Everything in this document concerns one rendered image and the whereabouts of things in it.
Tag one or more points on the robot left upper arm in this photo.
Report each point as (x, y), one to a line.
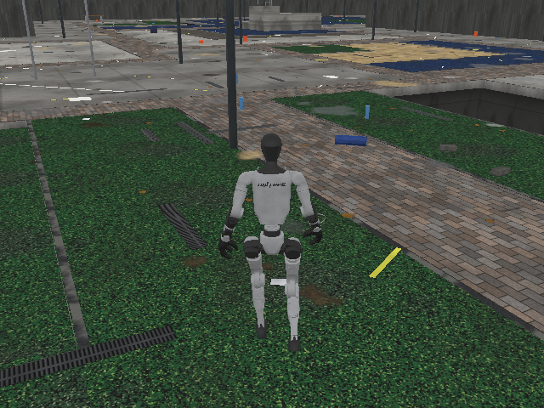
(240, 193)

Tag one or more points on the right robot thigh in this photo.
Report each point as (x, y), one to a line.
(292, 253)

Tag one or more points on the robot right forearm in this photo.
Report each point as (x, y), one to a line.
(313, 220)

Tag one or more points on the robot left forearm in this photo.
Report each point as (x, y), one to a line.
(229, 227)

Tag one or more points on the left robot shin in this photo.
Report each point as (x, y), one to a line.
(258, 301)

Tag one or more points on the robot right upper arm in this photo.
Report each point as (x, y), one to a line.
(303, 192)

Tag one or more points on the robot left hand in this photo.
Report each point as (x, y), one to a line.
(226, 245)

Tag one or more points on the robot right hand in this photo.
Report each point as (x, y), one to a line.
(310, 232)

